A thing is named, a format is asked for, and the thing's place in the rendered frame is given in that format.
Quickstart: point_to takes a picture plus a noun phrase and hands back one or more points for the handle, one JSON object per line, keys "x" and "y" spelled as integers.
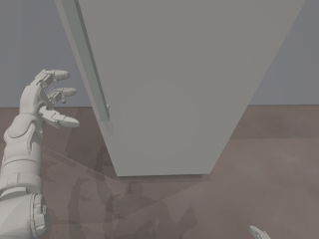
{"x": 77, "y": 25}

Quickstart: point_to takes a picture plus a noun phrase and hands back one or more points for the left robot hand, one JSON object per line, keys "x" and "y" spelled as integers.
{"x": 34, "y": 99}

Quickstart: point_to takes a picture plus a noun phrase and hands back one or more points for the left robot upper arm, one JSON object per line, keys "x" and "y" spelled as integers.
{"x": 24, "y": 217}

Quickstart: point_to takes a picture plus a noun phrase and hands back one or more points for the left robot forearm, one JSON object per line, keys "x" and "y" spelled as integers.
{"x": 22, "y": 160}

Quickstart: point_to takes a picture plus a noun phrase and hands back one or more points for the right robot hand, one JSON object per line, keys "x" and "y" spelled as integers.
{"x": 257, "y": 233}

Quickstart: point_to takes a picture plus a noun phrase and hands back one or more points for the fridge door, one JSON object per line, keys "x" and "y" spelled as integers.
{"x": 177, "y": 75}

